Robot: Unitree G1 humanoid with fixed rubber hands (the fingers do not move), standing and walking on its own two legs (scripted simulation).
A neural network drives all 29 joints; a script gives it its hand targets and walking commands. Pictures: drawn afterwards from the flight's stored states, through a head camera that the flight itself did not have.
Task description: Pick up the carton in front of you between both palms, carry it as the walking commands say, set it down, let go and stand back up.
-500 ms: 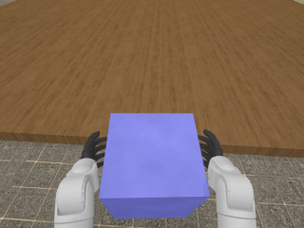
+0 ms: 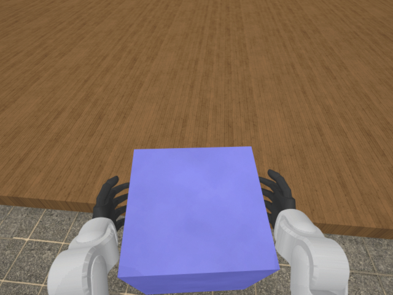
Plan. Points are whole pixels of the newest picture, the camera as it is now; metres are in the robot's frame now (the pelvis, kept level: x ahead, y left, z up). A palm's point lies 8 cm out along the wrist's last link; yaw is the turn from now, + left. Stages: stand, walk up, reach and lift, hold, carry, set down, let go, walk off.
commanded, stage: carry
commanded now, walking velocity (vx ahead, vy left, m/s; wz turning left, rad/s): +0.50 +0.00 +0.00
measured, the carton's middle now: (194, 226) +0.26 +0.01 +0.04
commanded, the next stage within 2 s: none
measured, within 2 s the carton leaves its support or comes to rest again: neither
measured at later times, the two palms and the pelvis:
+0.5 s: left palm (147, 89) +0.66 +0.15 +0.09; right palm (249, 94) +0.62 -0.15 +0.10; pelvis +0.31 +0.04 -0.01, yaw -4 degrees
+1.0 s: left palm (161, 42) +1.00 +0.14 +0.10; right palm (235, 41) +1.03 -0.16 +0.09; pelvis +0.67 -0.02 -0.02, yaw -4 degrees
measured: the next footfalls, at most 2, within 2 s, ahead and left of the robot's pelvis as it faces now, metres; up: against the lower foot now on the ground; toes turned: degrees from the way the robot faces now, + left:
left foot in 0.32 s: +0.39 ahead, +0.09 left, +0.00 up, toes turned +5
right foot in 0.72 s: +0.56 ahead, -0.09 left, +0.00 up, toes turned -6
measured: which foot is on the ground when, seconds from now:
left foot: up 0.00-0.30, down 0.32-0.86, up 0.88-1.00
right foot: down 0.00-0.32, up 0.34-0.70, down 0.72-1.00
